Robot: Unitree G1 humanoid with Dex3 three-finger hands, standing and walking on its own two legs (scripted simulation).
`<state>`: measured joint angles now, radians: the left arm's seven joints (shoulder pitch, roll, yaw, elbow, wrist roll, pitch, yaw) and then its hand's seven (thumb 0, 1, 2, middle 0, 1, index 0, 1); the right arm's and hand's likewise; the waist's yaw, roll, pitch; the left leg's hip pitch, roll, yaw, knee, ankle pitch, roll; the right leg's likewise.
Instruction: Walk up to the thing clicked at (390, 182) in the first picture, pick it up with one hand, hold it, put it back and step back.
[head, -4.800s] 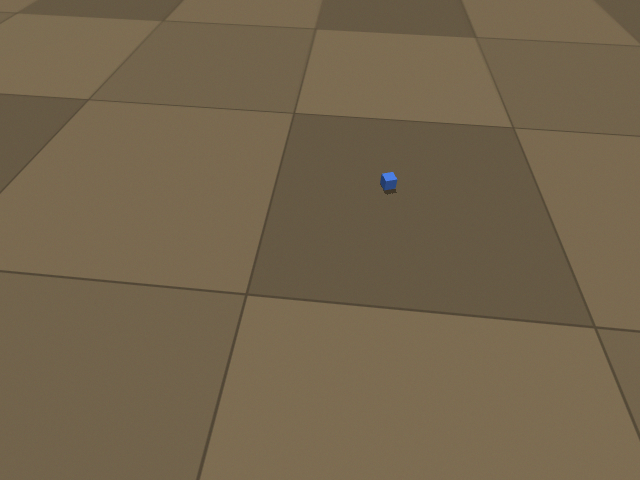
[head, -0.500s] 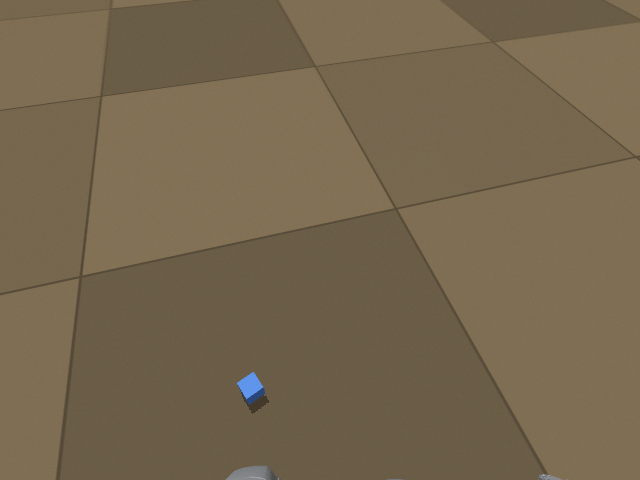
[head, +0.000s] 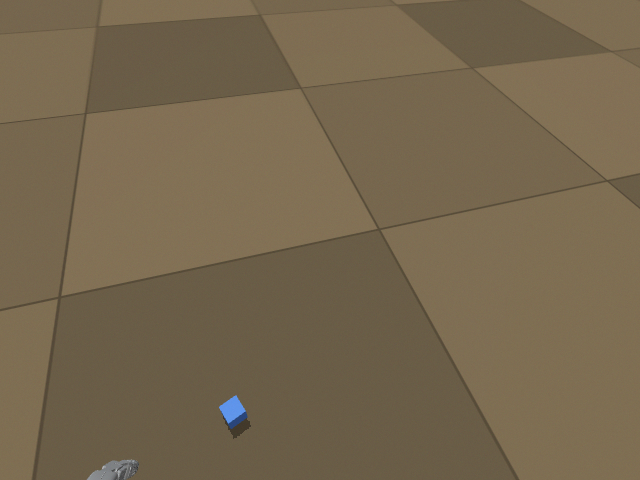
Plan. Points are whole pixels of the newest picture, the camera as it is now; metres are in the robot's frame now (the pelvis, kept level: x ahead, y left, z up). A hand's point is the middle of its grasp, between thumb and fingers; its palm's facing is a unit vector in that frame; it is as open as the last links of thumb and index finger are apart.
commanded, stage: walk up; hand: left
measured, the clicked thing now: (233, 412) +0.42 +0.24 -0.75
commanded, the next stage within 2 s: stand in 1.04 s
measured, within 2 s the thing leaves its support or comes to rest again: neither
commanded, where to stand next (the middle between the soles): +0.06 -0.01 m, yaw +2 degrees
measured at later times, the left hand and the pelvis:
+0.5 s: hand out of the picture +0.08 +0.25 -0.16, palm faces +0.01 -0.94 -0.33, open 7.4 cm; pelvis +0.02 +0.00 +0.00, yaw +1 degrees
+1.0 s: hand out of the picture +0.10 +0.25 -0.16, palm faces +0.00 -0.95 -0.32, open 7.4 cm; pelvis +0.02 +0.00 +0.00, yaw +0 degrees
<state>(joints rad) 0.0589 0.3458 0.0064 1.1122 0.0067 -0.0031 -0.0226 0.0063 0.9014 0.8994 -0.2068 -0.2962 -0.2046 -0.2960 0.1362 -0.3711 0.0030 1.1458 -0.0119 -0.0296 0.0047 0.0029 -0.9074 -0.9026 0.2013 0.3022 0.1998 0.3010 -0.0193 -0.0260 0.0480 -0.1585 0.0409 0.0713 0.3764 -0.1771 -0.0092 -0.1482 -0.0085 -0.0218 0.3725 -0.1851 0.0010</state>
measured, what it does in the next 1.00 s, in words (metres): stands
